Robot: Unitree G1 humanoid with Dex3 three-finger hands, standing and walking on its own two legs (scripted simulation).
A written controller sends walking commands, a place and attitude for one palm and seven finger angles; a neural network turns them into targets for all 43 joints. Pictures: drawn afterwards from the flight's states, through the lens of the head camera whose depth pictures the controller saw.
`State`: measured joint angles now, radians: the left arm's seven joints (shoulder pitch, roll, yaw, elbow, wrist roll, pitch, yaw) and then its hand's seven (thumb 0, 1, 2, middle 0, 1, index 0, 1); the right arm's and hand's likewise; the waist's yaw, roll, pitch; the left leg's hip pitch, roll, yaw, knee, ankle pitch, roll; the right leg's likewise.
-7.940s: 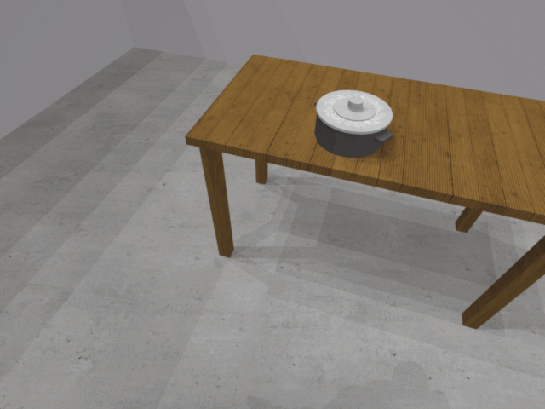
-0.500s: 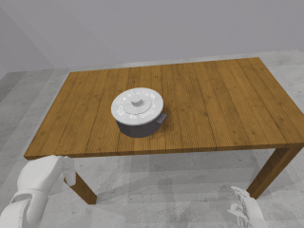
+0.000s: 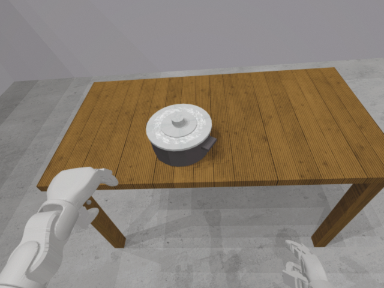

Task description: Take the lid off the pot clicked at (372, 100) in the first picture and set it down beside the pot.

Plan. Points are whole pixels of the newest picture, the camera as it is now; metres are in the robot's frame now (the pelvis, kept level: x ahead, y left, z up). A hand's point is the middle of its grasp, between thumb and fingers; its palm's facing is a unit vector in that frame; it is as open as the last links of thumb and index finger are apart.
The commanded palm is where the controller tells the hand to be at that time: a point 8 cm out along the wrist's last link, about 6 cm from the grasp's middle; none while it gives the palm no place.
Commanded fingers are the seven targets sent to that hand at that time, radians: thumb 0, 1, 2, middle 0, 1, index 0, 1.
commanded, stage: reach forward and open the fingers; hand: left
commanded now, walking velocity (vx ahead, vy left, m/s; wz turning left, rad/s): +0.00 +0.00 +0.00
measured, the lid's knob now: (177, 119) +0.58 +0.12 -0.01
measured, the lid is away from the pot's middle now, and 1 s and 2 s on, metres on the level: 0.00 0.00 0.00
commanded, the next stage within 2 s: move the open hand above the knob in 0.24 s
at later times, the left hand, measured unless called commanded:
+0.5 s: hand (110, 172) +0.33 +0.23 +0.07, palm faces -0.22 -0.11 -0.97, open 10.1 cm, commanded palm +0.32 +0.22 +0.13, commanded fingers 0.00 -0.26 1.34 -0.82 -0.08 -0.82 -0.08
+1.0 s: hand (140, 148) +0.40 +0.18 +0.07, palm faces -0.25 -0.08 -0.97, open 10.1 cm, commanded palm +0.40 +0.19 +0.13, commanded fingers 0.00 -0.26 1.34 -0.82 -0.08 -0.82 -0.08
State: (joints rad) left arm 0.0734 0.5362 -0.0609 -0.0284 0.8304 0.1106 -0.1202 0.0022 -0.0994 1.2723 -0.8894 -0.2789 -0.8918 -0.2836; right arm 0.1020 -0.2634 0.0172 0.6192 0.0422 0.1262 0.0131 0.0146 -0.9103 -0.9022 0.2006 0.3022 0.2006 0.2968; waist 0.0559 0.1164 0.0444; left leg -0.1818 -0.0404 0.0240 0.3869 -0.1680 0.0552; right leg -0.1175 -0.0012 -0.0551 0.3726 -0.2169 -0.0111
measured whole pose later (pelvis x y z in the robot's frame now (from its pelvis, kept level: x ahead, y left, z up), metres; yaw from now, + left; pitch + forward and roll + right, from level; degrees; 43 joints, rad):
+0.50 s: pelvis +0.01 +0.00 +0.00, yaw +1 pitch +0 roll +0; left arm -0.19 0.52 -0.16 0.12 0.84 0.18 -0.17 0.00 -0.26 1.34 -0.83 -0.08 -0.83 -0.09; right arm 0.10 -0.29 0.01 0.62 0.05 0.13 0.01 0.01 -0.91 -0.90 0.20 0.30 0.20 0.30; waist 0.03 0.10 0.04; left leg -0.21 -0.05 0.01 0.40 -0.19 0.06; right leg -0.14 -0.01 -0.06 0.40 -0.25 -0.01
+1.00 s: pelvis +0.03 -0.01 +0.00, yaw +0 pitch +3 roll +0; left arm -0.44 0.46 -0.26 0.31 0.86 0.22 -0.18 0.00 -0.26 1.34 -0.83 -0.08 -0.83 -0.08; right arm 0.11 -0.28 0.02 0.64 0.07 0.16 0.02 0.01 -0.91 -0.90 0.20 0.30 0.20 0.30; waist 0.00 0.10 0.01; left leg -0.26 -0.05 0.02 0.44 -0.22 0.05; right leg -0.20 -0.01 -0.06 0.45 -0.29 -0.02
